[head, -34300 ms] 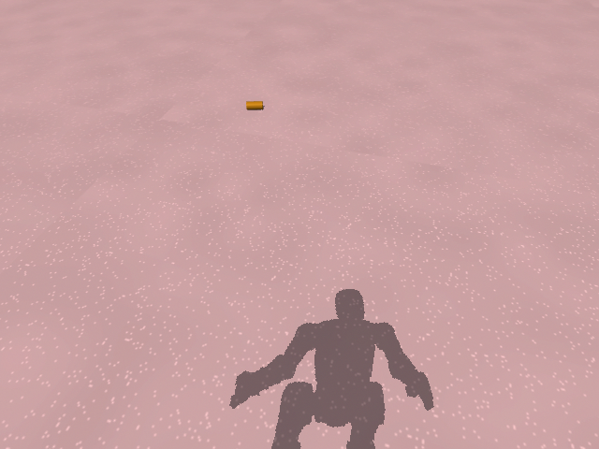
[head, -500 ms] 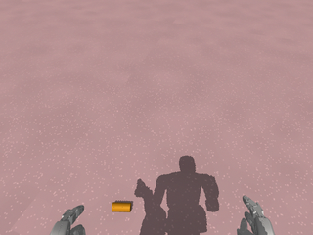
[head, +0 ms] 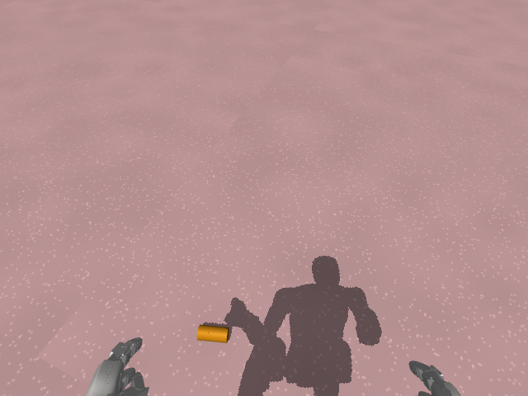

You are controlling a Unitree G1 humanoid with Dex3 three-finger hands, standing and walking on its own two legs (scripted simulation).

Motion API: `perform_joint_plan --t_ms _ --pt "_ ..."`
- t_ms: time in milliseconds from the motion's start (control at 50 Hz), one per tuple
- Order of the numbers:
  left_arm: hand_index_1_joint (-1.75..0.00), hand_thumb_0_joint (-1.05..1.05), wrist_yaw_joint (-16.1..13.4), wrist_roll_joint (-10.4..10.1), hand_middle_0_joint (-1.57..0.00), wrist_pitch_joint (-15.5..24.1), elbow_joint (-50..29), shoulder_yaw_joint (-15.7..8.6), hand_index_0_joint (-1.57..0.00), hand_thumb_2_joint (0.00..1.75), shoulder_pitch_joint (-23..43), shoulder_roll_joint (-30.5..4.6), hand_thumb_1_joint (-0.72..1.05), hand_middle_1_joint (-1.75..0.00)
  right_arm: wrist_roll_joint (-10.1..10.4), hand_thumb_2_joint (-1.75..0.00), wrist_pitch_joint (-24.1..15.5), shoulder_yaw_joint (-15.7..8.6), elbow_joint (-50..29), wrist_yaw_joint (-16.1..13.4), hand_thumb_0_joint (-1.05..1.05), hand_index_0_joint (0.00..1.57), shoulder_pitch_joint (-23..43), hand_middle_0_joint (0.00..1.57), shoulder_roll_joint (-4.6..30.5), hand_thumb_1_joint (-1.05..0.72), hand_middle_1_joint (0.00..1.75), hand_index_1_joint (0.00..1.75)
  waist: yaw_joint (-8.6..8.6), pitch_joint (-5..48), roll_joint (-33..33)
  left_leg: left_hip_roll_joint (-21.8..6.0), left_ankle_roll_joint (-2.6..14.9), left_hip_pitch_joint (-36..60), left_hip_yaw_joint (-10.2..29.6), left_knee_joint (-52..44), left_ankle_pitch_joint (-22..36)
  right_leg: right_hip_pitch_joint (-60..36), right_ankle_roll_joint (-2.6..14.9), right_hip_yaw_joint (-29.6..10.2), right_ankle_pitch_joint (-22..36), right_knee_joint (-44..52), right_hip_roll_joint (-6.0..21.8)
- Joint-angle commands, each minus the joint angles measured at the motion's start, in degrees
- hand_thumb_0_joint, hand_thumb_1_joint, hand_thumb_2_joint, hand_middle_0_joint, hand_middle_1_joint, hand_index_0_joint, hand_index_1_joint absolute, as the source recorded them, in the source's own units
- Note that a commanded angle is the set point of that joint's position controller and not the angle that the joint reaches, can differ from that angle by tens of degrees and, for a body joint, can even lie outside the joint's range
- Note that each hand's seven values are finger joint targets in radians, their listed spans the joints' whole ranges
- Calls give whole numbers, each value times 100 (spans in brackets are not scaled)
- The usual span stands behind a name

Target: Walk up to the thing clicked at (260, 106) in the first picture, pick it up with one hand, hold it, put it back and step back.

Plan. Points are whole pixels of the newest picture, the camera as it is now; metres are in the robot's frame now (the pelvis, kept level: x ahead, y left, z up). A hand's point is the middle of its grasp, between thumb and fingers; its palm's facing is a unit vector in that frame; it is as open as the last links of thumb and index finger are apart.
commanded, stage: stand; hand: left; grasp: from above
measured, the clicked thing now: (213, 333) +0.47 +0.21 -0.70
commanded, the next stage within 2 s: none
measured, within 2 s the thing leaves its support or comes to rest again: neither
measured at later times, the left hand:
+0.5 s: hand out of the picture +0.03 +0.24 -0.12, palm faces +0.05 -0.95 -0.32, open 7.4 cm
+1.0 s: hand out of the picture +0.05 +0.24 -0.11, palm faces +0.04 -0.94 -0.34, open 7.4 cm
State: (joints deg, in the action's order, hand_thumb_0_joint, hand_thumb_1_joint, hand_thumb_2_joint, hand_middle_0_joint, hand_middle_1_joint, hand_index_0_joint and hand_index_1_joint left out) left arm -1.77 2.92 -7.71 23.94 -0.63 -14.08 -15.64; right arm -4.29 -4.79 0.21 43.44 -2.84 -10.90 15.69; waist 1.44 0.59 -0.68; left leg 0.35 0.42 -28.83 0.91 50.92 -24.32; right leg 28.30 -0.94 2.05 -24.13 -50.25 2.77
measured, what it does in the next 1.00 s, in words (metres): rises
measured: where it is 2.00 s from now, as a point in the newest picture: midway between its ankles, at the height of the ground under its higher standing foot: outside the picture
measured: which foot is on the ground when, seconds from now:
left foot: down 0.00-1.00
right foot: down 0.00-1.00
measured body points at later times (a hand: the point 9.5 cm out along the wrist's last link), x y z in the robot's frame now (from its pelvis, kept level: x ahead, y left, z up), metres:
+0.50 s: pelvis +0.00 +0.01 +0.05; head -0.01 +0.01 +0.49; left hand +0.03 +0.29 -0.10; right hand +0.07 -0.27 -0.10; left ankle +0.02 +0.12 -0.70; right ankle +0.02 -0.13 -0.70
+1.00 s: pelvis +0.00 +0.00 +0.05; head -0.01 -0.01 +0.50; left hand +0.05 +0.29 -0.09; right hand +0.06 -0.29 -0.09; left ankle +0.02 +0.12 -0.70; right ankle +0.02 -0.13 -0.70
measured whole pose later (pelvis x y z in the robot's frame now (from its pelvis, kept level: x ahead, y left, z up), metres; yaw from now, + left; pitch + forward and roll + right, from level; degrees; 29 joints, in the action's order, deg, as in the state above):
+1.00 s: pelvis +0.00 +0.00 +0.05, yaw +1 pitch -5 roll +0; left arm -1.3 1.6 0.1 66.5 -1.9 -8.2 -17.2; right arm -1.2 0.2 -1.3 65.0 -0.9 -9.1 17.9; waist 0.7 -3.5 0.8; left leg 0.4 0.0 -6.6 1.4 21.2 -9.9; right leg 5.9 -1.3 3.1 -9.9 -20.7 2.4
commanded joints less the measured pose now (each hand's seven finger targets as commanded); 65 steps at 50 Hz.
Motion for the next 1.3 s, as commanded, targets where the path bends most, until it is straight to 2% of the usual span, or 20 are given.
perform_joint_plan --t_ms 0,60,120,160,200,260,300,340,460,500,560,640,680,700,740,860,940,960,1180,1280 --pt "-30 0 -36 16 -20 574 505 -461 -20 90 298 -948 90 -30 126 -90 -18 -496 -229 177 0 20 234 20 908 -90 30 30 27 504 -129 -172 299 743 427 -1317 1020 -742 344 -630 541 1447 294" --pt "-30 0 -39 -9 -20 696 1162 -455 -20 90 402 -869 90 -30 89 -90 58 -497 68 184 0 20 266 20 974 -90 30 30 41 317 291 -340 317 868 686 -1844 1034 -962 206 -430 759 1531 172" --pt "-30 0 -35 -27 -20 787 1734 -444 -20 90 391 -864 90 -30 110 -90 134 -501 311 159 0 20 316 20 971 -90 30 30 38 238 256 -368 286 1116 695 -2082 1241 -1231 196 -407 1042 1848 197" --pt "-30 0 -32 -41 -20 826 2056 -443 -20 90 422 -917 90 -30 136 -90 190 -484 517 135 0 20 235 20 974 -90 30 30 -13 98 123 -350 231 1277 643 -2268 1233 -1353 229 -468 1054 2122 250" --pt "-30 0 -39 -68 -20 823 2359 -416 -20 90 376 -900 90 -30 150 -90 228 -480 678 115 0 20 254 20 1030 -90 30 30 -8 -17 314 -422 230 1338 736 -2615 1059 -1523 187 -394 1167 2294 216" --pt "-30 0 -64 -77 -20 853 2737 -425 -20 90 427 -1012 90 -30 199 -90 274 -466 896 96 0 20 259 20 1027 -90 30 30 -41 -12 117 -406 200 1652 630 -2667 1604 -1772 191 -455 1520 2576 324" --pt "-30 0 -67 -94 -20 852 2961 -390 -20 90 426 -983 90 -30 216 -90 293 -447 1067 83 0 20 181 20 1051 -90 30 30 -64 -135 165 -450 172 1709 659 -2890 1522 -1866 167 -438 1406 2713 317" --pt "-30 0 -74 -92 -20 841 3144 -387 -20 90 440 -1045 90 -30 220 -90 339 -459 1182 78 0 20 211 20 1102 -90 30 30 -57 -306 180 -433 159 1623 669 -3080 1122 -1932 138 -427 1197 2878 307" --pt "-30 0 -68 -95 -20 838 3573 -343 -20 90 401 -1069 90 -30 260 -90 367 -421 1441 85 0 20 254 20 1092 -90 30 30 -51 -364 160 -506 136 1869 711 -3331 1157 -2022 110 -401 1259 3114 340" --pt "-30 0 -61 -96 -20 833 3636 -340 -20 90 517 -1100 90 -30 253 -90 375 -412 1510 89 0 20 236 20 1111 -90 30 30 -85 -517 138 -491 104 1724 721 -3455 983 -2030 97 -408 1116 3165 318" --pt "-30 0 -48 -112 -20 841 3721 -328 -20 90 502 -1098 90 -30 264 -90 372 -398 1575 94 0 20 310 20 1159 -90 30 30 -39 -395 197 -536 132 1803 745 -3505 1131 -2190 98 -392 1341 3187 362" --pt "-30 0 -60 -104 -20 835 3817 -340 -20 90 588 -1190 90 -30 266 -90 392 -384 1647 103 0 20 347 20 1134 -90 30 30 -62 -508 106 -510 107 1828 709 -3525 1040 -2075 94 -402 1078 3314 362" --pt "-30 0 -46 -113 -20 853 3849 -309 -20 90 574 -1152 90 -30 273 -90 381 -368 1688 117 0 20 368 20 1126 -90 30 30 -53 -449 60 -525 118 1958 687 -3487 1213 -2056 101 -434 1092 3385 400" --pt "-30 0 -43 -108 -20 851 3863 -306 -20 90 574 -1170 90 -30 277 -90 390 -371 1700 123 0 20 384 20 1152 -90 30 30 -56 -561 77 -511 107 1889 689 -3512 1034 -1981 80 -420 911 3417 364" --pt "-30 0 -33 -122 -20 868 3832 -321 -20 90 706 -1235 90 -30 269 -90 387 -373 1719 123 0 20 360 20 1187 -90 30 30 -89 -394 73 -518 124 1878 643 -3477 1198 -2167 112 -494 1085 3433 438" --pt "-30 0 -12 -136 -20 861 3912 -322 -20 90 736 -1285 90 -30 279 -90 387 -332 1789 139 0 20 415 20 1225 -90 30 30 -65 -462 153 -547 112 1758 685 -3593 1026 -2216 96 -436 1116 3426 401" --pt "-30 0 1 -153 -20 865 3923 -315 -20 90 808 -1319 90 -30 289 -90 378 -319 1807 143 0 20 439 20 1254 -90 30 30 -83 -388 90 -562 95 1895 657 -3562 1179 -2175 115 -483 1038 3469 437" --pt "-30 0 7 -151 -20 870 3908 -315 -20 90 811 -1310 90 -30 290 -90 374 -318 1811 140 0 20 457 20 1291 -90 30 30 -73 -319 205 -586 119 1879 671 -3556 1216 -2247 125 -482 1211 3462 449" --pt "-30 0 31 -171 -20 887 3959 -311 -20 90 886 -1366 90 -30 299 -90 354 -286 1875 152 0 20 481 20 1317 -90 30 30 -101 -245 5 -609 96 2040 605 -3538 1559 -2251 131 -494 1361 3528 468" --pt "-30 0 33 -180 -20 895 3950 -315 -20 90 924 -1359 90 -30 299 -90 345 -273 1885 144 0 20 548 20 1339 -90 30 30 -96 -189 122 -625 83 2088 589 -3547 1731 -2292 134 -489 1570 3514 468"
